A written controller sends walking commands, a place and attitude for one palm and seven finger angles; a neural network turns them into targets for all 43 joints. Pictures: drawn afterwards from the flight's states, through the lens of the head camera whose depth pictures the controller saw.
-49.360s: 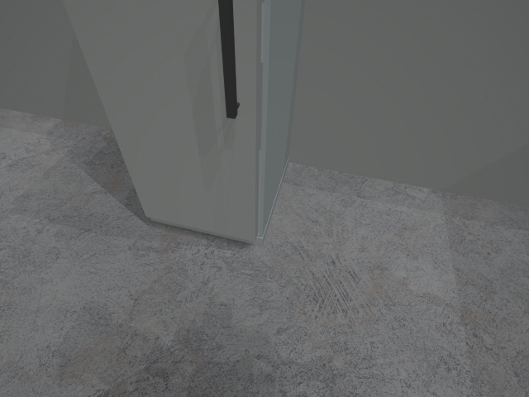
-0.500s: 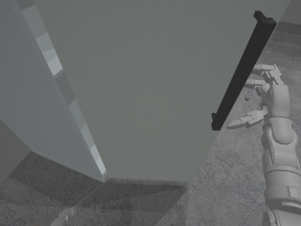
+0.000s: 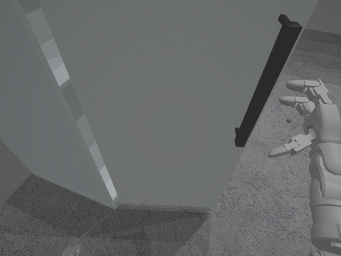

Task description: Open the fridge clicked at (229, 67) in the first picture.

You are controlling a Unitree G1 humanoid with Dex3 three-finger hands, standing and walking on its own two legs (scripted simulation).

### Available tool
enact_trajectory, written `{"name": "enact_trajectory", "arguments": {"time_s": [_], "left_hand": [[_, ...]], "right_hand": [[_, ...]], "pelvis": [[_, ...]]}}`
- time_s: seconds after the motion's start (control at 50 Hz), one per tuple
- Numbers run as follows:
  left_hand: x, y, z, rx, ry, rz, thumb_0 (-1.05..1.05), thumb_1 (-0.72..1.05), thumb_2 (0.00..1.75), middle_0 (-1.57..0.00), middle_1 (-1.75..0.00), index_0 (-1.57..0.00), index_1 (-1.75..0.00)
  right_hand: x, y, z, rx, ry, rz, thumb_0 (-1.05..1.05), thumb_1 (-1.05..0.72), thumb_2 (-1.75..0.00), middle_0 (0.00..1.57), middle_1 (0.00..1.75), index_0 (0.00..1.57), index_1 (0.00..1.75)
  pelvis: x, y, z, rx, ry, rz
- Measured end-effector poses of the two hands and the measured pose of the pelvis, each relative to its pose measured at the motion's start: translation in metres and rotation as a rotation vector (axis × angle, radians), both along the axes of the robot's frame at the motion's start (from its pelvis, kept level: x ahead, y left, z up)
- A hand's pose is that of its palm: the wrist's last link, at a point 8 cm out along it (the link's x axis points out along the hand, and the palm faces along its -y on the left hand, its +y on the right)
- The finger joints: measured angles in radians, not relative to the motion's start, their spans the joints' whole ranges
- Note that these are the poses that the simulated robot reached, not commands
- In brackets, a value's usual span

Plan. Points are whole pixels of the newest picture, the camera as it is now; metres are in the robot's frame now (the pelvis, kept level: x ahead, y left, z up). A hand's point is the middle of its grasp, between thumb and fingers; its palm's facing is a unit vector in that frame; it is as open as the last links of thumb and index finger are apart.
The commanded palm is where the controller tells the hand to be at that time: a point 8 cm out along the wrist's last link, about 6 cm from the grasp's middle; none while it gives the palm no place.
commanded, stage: slip the hand off the handle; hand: right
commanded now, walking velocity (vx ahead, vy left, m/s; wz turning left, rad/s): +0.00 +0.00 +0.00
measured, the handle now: (256, 93) +0.47 -0.16 +0.16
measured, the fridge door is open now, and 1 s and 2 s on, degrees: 71 71 71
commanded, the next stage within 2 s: draw the hand back to the body in 0.50 s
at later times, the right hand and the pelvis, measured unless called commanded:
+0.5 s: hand (296, 154) +0.30 -0.20 +0.16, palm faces +0.09 +0.98 -0.15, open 14.7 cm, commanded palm +0.27 -0.25 +0.17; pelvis -0.01 +0.02 +0.00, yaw -1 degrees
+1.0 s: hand (317, 174) +0.25 -0.22 +0.17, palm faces +0.19 +0.98 +0.00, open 14.7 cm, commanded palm +0.22 -0.26 +0.17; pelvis +0.00 +0.02 +0.01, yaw -1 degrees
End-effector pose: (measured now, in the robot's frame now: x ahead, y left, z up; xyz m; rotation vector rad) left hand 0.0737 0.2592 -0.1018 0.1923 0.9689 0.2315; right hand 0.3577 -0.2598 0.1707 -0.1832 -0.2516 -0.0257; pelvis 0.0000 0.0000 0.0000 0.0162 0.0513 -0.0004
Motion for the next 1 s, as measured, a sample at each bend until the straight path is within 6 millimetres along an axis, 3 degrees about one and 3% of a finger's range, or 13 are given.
{"name": "enact_trajectory", "arguments": {"time_s": [0.14,0.32,0.48,0.64,0.72,0.78,0.9,1.0], "left_hand": [[0.01,0.0,0.006,0.002,-0.064,-0.01,0.01,0.9,0.89,-0.2,-0.3,-0.21,-0.3],[0.044,-0.003,0.014,0.0,-0.17,-0.084,0.01,0.9,0.89,-0.2,-0.3,-0.21,-0.3],[0.068,-0.007,0.025,-0.005,-0.262,-0.121,0.01,0.9,0.89,-0.2,-0.3,-0.21,-0.3],[0.078,-0.007,0.027,-0.004,-0.286,-0.155,0.01,0.9,0.9,-0.2,-0.3,-0.21,-0.3],[0.08,-0.006,0.027,-0.006,-0.271,-0.128,0.01,0.9,0.89,-0.2,-0.3,-0.21,-0.3],[0.088,-0.007,0.031,-0.011,-0.299,-0.113,0.01,0.9,0.9,-0.2,-0.3,-0.21,-0.3],[0.109,-0.012,0.045,-0.032,-0.388,-0.126,0.01,0.9,0.9,-0.2,-0.3,-0.21,-0.3],[0.122,-0.017,0.055,-0.022,-0.415,-0.162,0.01,0.9,0.9,-0.2,-0.3,-0.21,-0.3]], "right_hand": [[-0.024,-0.003,-0.016,0.037,0.041,-0.048,-0.02,0.55,-0.2,0.25,1.15,0.26,1.15],[-0.062,-0.001,-0.002,-0.001,-0.027,-0.056,-0.02,0.55,-0.2,0.25,1.15,0.25,1.15],[-0.081,0.006,-0.01,0.023,0.023,-0.041,-0.02,0.55,-0.2,0.25,1.15,0.25,1.15],[-0.097,0.004,-0.008,0.015,-0.007,-0.076,-0.02,0.55,-0.2,0.25,1.15,0.26,1.15],[-0.091,-0.005,-0.016,0.185,0.133,-0.103,-0.02,0.55,-0.2,0.25,1.15,0.26,1.15],[-0.094,-0.008,-0.013,0.194,0.23,-0.129,-0.02,0.55,-0.2,0.25,1.15,0.25,1.15],[-0.116,-0.004,0.002,0.181,0.199,-0.137,-0.02,0.55,-0.2,0.25,1.15,0.25,1.15],[-0.135,-0.008,-0.006,0.205,0.214,-0.163,-0.02,0.55,-0.2,0.25,1.15,0.25,1.15]], "pelvis": [[-0.006,0.004,0.0,-0.005,-0.027,0.005],[-0.013,0.009,0.0,-0.002,-0.054,-0.014],[-0.015,0.015,0.001,-0.007,-0.069,-0.017],[-0.014,0.02,0.0,-0.009,-0.083,-0.027],[-0.011,0.021,0.004,-0.009,-0.096,-0.028],[-0.005,0.02,0.007,-0.012,-0.099,-0.023],[0.004,0.018,0.01,-0.018,-0.113,-0.016],[0.003,0.02,0.011,-0.018,-0.133,-0.021]]}}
